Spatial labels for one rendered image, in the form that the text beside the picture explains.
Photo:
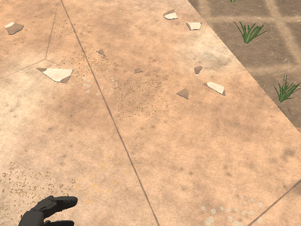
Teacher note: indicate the robot left hand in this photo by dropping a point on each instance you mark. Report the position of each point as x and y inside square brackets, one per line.
[47, 207]

